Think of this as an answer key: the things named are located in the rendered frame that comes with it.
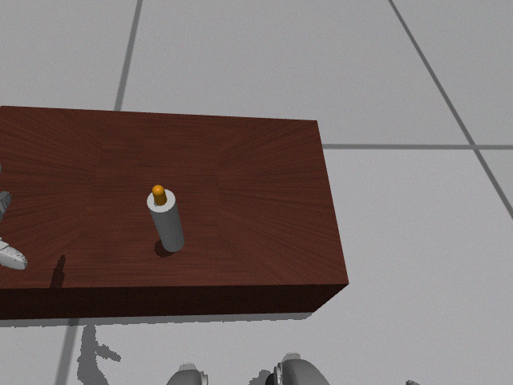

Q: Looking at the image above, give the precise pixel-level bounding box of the bottle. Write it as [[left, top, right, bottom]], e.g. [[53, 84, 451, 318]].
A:
[[147, 185, 184, 252]]

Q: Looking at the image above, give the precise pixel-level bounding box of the left robot hand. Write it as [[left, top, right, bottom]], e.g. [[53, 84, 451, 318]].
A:
[[0, 165, 27, 270]]

